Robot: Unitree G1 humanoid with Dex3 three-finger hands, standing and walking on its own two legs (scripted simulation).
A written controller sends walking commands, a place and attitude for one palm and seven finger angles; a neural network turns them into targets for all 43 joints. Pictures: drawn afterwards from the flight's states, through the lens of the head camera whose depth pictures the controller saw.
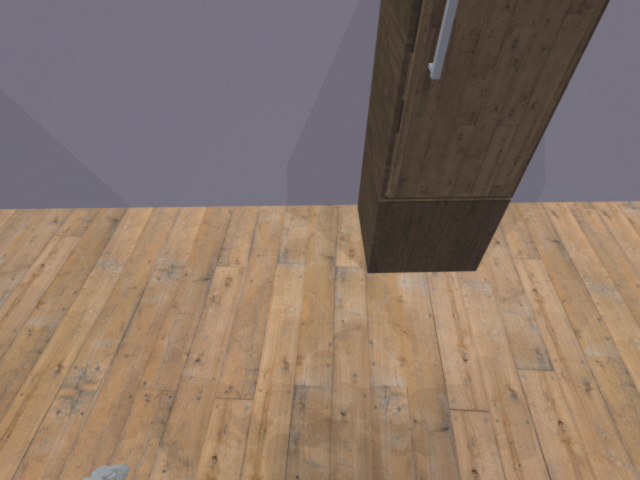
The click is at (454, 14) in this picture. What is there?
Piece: cupboard door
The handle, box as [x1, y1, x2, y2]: [428, 0, 458, 78]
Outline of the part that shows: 458,0 447,0 434,59 432,63 428,64 428,67 431,72 431,78 439,78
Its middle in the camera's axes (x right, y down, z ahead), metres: +0.27 -0.46 +0.87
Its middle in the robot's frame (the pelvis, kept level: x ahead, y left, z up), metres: +0.98 -0.22 +0.16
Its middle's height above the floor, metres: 0.93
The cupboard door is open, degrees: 0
